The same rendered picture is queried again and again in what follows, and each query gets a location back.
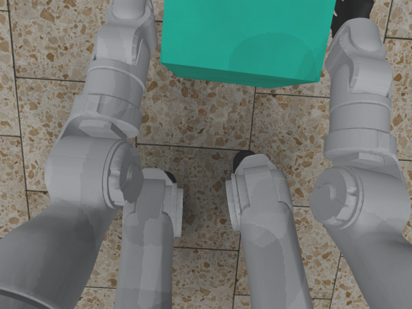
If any carton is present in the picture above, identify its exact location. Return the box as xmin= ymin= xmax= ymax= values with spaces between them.
xmin=160 ymin=0 xmax=336 ymax=88

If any right robot upper arm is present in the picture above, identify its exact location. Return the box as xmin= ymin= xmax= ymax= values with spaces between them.
xmin=309 ymin=164 xmax=412 ymax=309

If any right robot shin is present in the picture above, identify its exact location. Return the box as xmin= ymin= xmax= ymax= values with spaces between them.
xmin=235 ymin=154 xmax=294 ymax=215

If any left robot upper arm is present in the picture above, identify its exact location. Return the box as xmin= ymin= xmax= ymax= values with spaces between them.
xmin=0 ymin=135 xmax=144 ymax=309

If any robot right hand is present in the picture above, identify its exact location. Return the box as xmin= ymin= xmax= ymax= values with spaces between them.
xmin=331 ymin=0 xmax=374 ymax=38

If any left robot shin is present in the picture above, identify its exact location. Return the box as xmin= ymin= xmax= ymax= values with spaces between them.
xmin=122 ymin=168 xmax=173 ymax=228

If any right robot forearm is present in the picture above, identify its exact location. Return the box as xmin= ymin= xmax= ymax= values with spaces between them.
xmin=323 ymin=17 xmax=407 ymax=188

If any left robot forearm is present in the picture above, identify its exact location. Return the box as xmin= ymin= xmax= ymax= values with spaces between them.
xmin=44 ymin=0 xmax=158 ymax=184

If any robot shin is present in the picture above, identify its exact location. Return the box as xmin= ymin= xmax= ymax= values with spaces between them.
xmin=235 ymin=154 xmax=294 ymax=215
xmin=122 ymin=168 xmax=173 ymax=228

